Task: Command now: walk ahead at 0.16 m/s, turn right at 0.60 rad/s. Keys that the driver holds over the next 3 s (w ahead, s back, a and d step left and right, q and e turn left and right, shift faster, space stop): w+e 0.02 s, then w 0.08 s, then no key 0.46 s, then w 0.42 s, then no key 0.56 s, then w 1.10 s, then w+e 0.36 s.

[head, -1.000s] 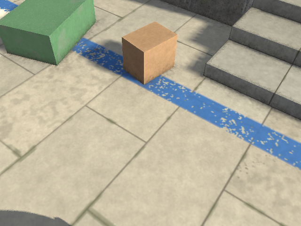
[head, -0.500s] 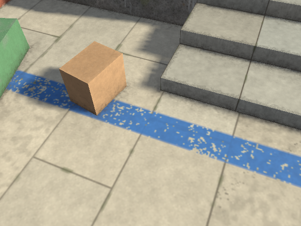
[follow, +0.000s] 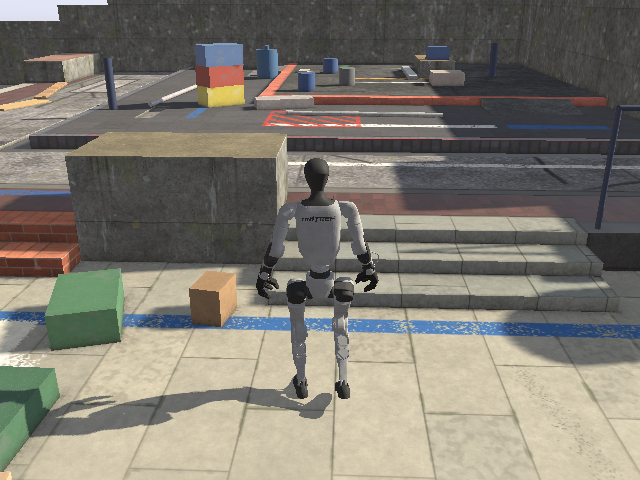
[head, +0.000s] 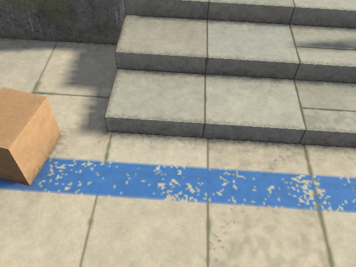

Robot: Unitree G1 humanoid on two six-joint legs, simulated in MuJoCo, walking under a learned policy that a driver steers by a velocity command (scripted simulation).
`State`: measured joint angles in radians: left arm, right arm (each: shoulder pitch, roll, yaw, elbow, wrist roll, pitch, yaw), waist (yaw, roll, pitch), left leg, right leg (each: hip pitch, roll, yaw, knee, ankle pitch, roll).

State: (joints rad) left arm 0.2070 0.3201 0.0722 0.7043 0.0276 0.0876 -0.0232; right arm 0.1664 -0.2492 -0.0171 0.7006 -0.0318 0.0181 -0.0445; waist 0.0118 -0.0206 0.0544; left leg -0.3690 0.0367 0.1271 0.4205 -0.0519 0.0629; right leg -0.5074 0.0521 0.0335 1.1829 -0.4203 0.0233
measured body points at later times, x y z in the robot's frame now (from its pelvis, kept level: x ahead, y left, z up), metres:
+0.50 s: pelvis +0.05 -0.02 +0.00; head +0.06 -0.03 +0.45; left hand +0.10 +0.23 -0.13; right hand +0.12 -0.27 -0.13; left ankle +0.10 +0.08 -0.73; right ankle -0.05 -0.09 -0.73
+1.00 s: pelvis +0.13 -0.05 +0.02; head +0.13 -0.07 +0.47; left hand +0.14 +0.21 -0.11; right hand +0.20 -0.32 -0.12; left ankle +0.16 +0.08 -0.68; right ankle +0.09 -0.13 -0.73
